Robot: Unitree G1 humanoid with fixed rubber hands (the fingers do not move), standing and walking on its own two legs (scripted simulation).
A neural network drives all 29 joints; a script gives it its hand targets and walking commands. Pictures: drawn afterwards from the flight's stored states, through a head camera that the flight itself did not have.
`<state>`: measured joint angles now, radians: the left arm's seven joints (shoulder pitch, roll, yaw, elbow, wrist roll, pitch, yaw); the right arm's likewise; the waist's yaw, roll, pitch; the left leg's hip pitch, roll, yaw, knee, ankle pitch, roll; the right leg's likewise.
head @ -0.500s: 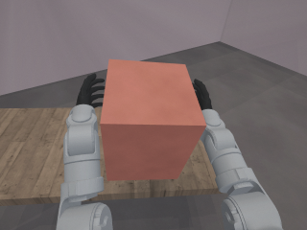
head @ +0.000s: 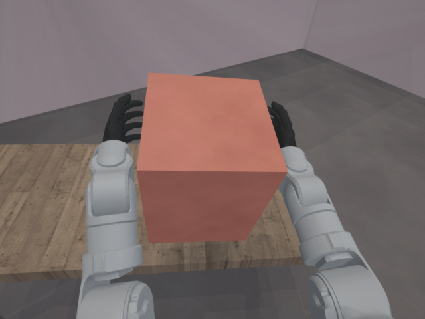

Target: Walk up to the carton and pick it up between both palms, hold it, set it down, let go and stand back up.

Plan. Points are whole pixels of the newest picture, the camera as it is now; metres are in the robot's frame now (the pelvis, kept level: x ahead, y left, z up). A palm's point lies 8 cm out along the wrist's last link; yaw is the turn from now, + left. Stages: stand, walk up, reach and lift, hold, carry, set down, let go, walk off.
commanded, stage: hold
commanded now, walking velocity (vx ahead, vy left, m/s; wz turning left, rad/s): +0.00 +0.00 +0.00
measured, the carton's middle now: (201, 164) +0.37 +0.01 +0.13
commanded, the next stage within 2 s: none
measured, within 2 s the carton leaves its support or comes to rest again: neither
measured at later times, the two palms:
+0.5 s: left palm (114, 146) +0.35 +0.16 +0.19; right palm (280, 147) +0.36 -0.14 +0.18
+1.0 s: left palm (115, 144) +0.35 +0.15 +0.20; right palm (282, 145) +0.36 -0.14 +0.18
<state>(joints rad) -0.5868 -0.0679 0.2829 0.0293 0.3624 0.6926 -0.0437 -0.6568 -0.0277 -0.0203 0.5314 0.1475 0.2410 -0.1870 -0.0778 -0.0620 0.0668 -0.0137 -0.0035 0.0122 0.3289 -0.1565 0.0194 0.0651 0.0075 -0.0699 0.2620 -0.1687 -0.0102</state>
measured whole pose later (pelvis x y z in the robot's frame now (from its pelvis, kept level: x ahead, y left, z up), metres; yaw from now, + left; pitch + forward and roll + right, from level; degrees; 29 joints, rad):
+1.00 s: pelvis +0.00 +0.00 +0.00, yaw +0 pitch -10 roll -1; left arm -0.58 -0.07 0.29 0.04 0.38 0.71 -0.06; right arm -0.66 -0.02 -0.02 0.56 0.14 0.25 -0.18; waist -0.08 -0.07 0.07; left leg 0.01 -0.01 0.02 0.32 -0.15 0.02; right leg 0.09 0.01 -0.07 0.26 -0.17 -0.01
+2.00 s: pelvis +0.00 +0.00 +0.00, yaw +0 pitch -11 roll -1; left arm -0.58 -0.08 0.30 0.03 0.39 0.71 -0.07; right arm -0.65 -0.03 -0.01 0.55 0.15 0.25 -0.19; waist -0.08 -0.07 0.08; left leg 0.02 0.00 0.02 0.32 -0.15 0.02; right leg 0.09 0.01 -0.07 0.26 -0.17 -0.01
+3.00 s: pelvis +0.00 +0.00 +0.00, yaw +0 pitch -10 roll -1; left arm -0.59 -0.06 0.29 0.07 0.37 0.69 -0.05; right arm -0.69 -0.04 -0.02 0.58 0.14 0.23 -0.18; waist -0.08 -0.08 0.08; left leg 0.00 0.00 0.01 0.32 -0.15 0.02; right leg 0.08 0.01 -0.08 0.26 -0.16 -0.02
